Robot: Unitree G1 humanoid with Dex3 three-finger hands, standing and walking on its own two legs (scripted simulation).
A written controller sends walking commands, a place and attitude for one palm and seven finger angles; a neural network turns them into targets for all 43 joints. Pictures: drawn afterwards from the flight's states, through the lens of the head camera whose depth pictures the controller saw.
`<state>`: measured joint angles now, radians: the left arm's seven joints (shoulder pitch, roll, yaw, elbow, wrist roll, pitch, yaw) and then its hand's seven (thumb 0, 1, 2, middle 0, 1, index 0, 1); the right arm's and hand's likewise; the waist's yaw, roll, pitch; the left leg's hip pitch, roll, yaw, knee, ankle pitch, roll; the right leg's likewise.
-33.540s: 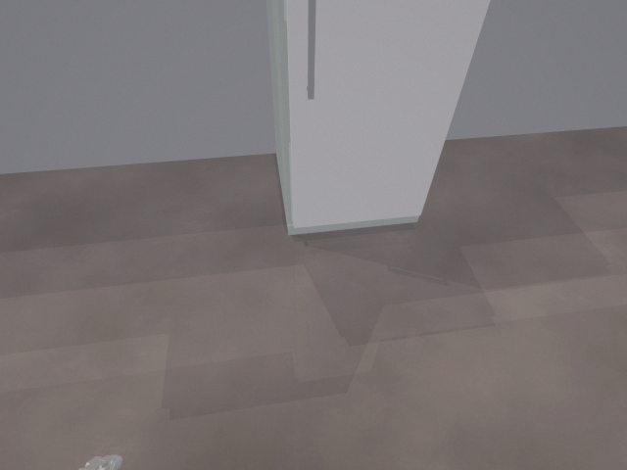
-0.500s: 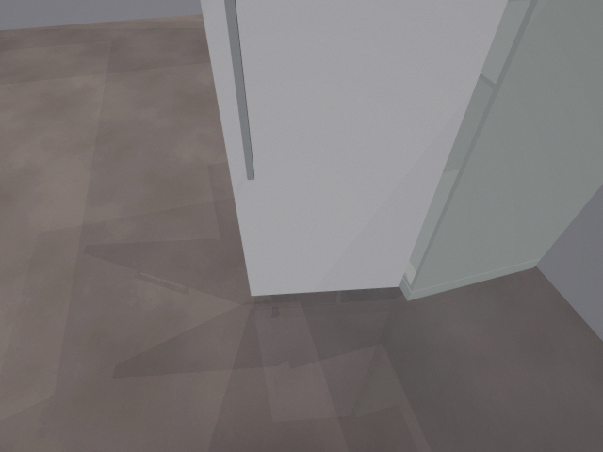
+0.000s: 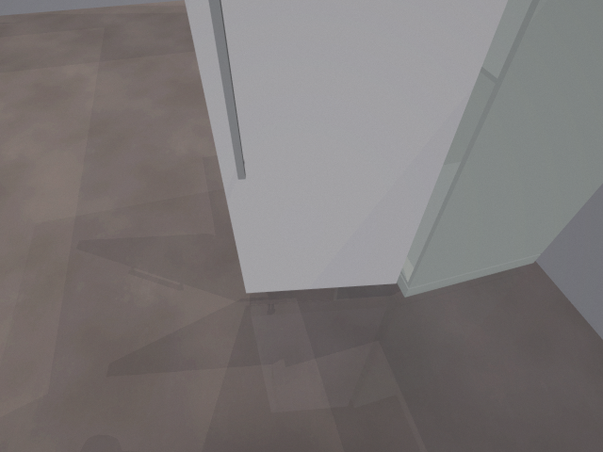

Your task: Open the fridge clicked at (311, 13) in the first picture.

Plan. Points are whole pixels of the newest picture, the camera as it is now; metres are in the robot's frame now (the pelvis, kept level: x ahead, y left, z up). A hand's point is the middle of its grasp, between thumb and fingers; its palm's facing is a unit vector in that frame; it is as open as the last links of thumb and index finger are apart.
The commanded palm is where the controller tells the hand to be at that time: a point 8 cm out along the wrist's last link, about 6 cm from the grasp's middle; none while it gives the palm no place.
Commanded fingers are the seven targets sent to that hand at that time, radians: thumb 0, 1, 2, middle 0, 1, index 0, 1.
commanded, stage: look to check the result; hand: left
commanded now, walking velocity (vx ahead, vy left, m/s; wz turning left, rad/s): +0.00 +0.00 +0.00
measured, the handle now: (227, 74) +0.70 +0.18 +0.15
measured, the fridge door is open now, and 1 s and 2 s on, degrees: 78 78 78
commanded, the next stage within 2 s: stand and wait in 0.18 s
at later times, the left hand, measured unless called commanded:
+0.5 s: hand out of the picture +0.08 +0.22 -0.16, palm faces -0.02 -0.95 -0.31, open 7.4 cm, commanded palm none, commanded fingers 0.00 0.90 0.90 -0.20 -0.30 -0.20 -0.30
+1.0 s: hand out of the picture +0.06 +0.22 -0.16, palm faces -0.02 -0.95 -0.31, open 7.4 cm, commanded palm none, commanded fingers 0.00 0.90 0.90 -0.20 -0.30 -0.20 -0.30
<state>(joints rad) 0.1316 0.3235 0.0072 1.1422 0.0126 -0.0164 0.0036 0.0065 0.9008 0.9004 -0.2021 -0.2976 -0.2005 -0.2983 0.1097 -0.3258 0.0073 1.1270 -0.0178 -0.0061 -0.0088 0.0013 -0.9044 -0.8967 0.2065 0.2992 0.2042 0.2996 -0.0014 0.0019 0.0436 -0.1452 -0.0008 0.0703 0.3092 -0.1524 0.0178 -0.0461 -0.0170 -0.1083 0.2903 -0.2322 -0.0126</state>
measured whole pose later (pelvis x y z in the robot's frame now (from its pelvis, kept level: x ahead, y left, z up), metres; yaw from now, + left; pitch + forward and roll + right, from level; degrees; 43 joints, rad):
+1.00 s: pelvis +0.00 -0.02 +0.00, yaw -1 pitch -2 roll +0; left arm 0.15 0.30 0.01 1.14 0.01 -0.02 0.01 0.01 0.90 0.90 -0.20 -0.30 -0.20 -0.30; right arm 0.14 -0.30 0.01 1.14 -0.02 0.00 -0.01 0.00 -0.90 -0.90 0.21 0.30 0.20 0.30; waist 0.00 0.00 0.05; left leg -0.12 0.03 0.07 0.30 -0.15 -0.01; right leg -0.02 0.01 -0.11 0.27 -0.22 -0.04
